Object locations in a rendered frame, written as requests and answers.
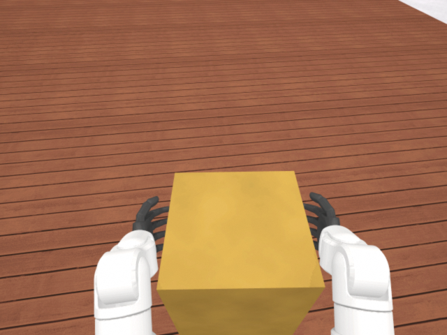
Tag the robot right hand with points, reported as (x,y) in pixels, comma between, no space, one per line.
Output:
(326,215)

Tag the carton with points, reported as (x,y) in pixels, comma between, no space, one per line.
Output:
(238,255)

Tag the robot left forearm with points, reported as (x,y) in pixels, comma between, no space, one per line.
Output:
(122,286)

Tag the robot left hand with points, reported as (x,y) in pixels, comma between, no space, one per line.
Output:
(145,216)

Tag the robot right forearm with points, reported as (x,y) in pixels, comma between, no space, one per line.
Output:
(361,288)

